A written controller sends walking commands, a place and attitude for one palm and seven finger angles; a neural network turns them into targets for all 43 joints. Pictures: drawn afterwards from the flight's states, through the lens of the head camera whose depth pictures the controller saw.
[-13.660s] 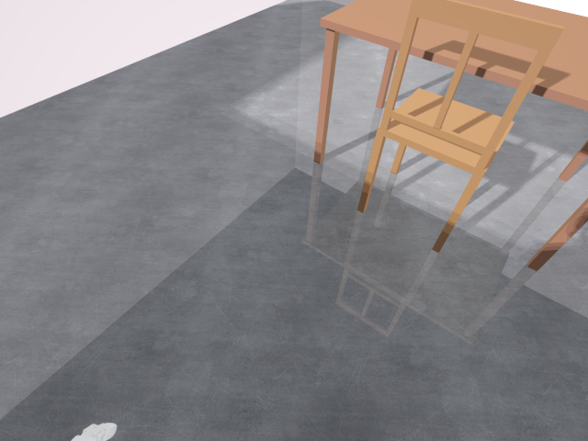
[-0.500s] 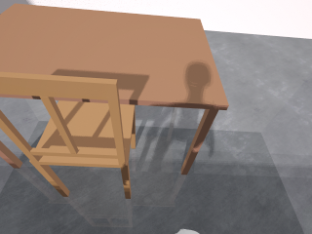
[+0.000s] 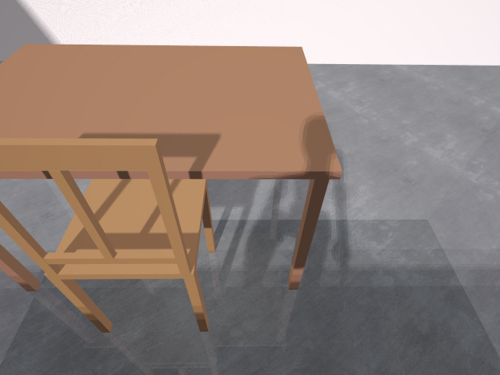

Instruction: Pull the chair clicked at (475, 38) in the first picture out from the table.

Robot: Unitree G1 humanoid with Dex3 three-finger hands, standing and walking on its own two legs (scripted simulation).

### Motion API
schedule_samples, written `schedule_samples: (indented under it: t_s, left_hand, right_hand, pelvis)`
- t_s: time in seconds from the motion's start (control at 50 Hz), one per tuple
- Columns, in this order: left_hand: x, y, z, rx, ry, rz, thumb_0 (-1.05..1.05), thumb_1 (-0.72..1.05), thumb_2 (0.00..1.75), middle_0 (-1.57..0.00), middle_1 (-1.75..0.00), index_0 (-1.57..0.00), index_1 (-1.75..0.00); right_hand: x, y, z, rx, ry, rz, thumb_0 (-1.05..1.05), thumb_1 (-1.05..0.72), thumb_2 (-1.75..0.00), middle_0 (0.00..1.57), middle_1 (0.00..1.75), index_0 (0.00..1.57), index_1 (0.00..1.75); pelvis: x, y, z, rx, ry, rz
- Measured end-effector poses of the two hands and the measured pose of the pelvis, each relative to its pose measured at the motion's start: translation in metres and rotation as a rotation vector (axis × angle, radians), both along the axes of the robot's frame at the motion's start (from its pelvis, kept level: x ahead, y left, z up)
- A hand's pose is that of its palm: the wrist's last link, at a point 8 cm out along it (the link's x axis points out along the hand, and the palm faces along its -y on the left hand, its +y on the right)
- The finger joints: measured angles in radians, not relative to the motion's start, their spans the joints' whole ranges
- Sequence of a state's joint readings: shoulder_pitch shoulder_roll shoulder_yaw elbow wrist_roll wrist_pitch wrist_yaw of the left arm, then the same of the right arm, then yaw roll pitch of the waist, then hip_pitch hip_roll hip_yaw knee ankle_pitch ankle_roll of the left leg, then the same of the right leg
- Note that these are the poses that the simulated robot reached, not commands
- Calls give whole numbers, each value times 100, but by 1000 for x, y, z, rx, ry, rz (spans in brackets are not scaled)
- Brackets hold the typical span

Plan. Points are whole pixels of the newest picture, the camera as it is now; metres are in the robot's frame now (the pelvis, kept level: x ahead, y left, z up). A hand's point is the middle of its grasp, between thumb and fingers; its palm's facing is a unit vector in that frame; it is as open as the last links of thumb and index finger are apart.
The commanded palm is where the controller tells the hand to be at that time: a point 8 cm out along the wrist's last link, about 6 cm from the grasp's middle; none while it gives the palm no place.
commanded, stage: come to a stop and stand still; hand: left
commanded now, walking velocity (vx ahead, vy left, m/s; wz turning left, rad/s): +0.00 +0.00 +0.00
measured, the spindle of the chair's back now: (87, 218) +0.44 +0.38 -0.06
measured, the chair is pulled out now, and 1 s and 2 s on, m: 0.00 0.00 0.00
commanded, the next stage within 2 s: look again from close up in 0.14 s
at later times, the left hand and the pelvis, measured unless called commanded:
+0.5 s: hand out of the picture +0.01 +0.21 -0.19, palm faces +0.03 -0.98 -0.20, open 7.4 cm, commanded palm none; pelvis +0.01 +0.03 -0.01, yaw +0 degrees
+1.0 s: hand out of the picture -0.02 +0.24 -0.17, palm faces -0.02 -0.97 -0.22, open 7.4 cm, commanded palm none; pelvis -0.02 +0.05 +0.00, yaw -1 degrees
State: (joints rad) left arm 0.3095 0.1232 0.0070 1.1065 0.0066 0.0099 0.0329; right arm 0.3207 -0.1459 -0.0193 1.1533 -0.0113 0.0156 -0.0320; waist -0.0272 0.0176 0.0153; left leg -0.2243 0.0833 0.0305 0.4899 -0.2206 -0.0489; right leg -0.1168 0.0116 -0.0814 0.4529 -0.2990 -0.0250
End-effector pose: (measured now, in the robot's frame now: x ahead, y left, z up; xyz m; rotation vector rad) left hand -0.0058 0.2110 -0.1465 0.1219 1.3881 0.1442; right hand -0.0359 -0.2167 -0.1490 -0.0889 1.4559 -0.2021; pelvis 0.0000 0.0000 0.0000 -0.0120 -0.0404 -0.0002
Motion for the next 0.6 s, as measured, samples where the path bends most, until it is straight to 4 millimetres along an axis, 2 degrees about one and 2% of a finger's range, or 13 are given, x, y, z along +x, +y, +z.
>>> schedule_samples:
  t_s: [0.18, 0.3, 0.44, 0.6]
  left_hand:
    - [-20, -13, 1, -31, 48, 19, 1, 92, 90, -20, -30, -20, -30]
    - [-25, -5, 1, -22, 56, 3, 1, 91, 90, -20, -30, -20, -30]
    - [-4, 29, -6, 24, 3, 5, 1, 91, 90, -20, -30, -20, -30]
    - [32, 61, -5, 49, -103, -30, 1, 91, 90, -20, -30, -20, -30]
  right_hand:
    - [2, 15, 2, 33, 13, 10, 1, -91, -90, 20, 30, 20, 30]
    - [13, 16, 0, 30, -18, 32, 1, -91, -90, 20, 30, 20, 30]
    - [42, 11, 1, -36, -105, 49, 1, -91, -90, 20, 30, 20, 30]
    - [76, 23, 8, -66, -217, 64, 1, -91, -90, 20, 30, 20, 30]
  pelvis:
    - [-2, -1, 3, 1, 4, -4]
    - [-2, 5, 0, -2, 21, 4]
    - [6, 20, -8, -11, 37, 9]
    - [7, 39, -8, -8, 12, -12]
